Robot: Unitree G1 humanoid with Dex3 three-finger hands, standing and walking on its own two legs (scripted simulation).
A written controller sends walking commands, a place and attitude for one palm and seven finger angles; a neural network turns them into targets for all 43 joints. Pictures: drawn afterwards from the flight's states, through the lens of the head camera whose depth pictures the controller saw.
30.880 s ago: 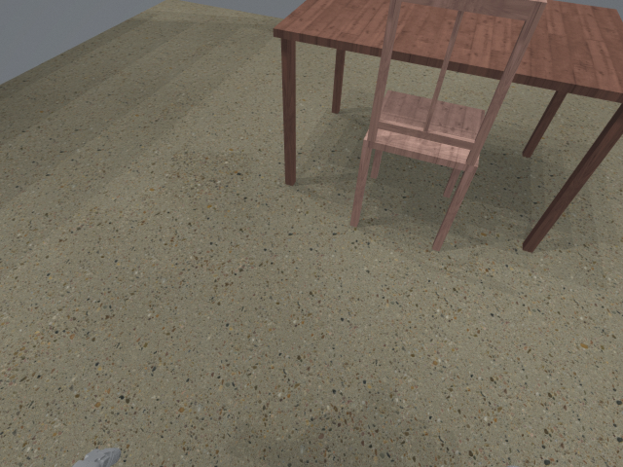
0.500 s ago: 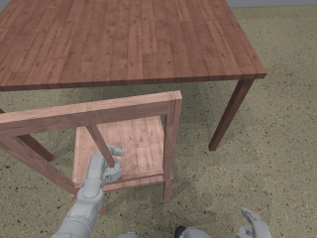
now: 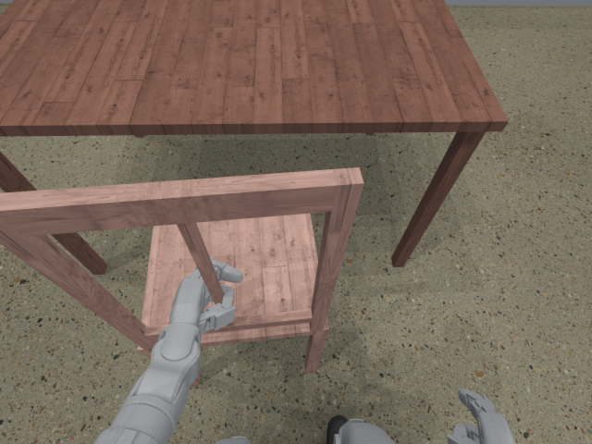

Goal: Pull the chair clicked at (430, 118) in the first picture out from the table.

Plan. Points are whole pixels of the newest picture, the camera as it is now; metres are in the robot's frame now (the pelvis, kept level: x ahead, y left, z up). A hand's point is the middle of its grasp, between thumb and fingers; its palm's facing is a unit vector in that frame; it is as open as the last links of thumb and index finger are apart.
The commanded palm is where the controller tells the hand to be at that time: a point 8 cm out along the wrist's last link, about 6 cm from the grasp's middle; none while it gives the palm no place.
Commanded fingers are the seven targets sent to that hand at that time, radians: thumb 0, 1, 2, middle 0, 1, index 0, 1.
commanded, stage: step backward, pulling the chair out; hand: left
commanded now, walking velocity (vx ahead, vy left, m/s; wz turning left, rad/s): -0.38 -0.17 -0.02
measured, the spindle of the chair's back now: (213, 283) +0.34 +0.12 -0.04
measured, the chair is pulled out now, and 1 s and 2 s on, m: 0.23 0.40 0.57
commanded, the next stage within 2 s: stop walking, hand still on the chair in 1.56 s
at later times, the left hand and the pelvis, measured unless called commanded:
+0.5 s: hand (226, 354) +0.24 +0.10 -0.06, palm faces -0.09 -0.98 -0.17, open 4.9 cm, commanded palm +0.21 +0.15 -0.05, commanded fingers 0.00 0.90 0.90 -0.50 -1.45 -0.50 -1.45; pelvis -0.07 +0.00 +0.00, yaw -1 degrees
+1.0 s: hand (220, 441) +0.14 +0.10 -0.06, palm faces -0.07 -0.98 -0.18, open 4.9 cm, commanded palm +0.12 +0.15 -0.05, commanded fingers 0.00 0.90 0.90 -0.50 -1.45 -0.50 -1.45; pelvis -0.17 +0.00 +0.01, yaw -2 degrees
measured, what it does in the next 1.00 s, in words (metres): walks backwards: right foot, then left foot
